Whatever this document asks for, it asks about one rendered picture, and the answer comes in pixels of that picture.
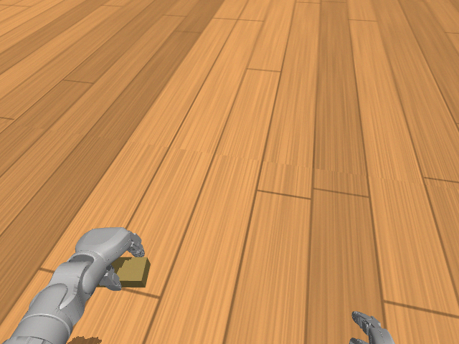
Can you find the right robot hand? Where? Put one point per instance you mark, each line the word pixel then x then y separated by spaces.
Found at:
pixel 372 327

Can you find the small box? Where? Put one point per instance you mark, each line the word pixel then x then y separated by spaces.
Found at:
pixel 133 271

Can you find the left robot arm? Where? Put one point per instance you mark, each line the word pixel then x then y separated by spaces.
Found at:
pixel 59 306

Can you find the left robot hand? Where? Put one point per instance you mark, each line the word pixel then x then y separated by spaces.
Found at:
pixel 110 243

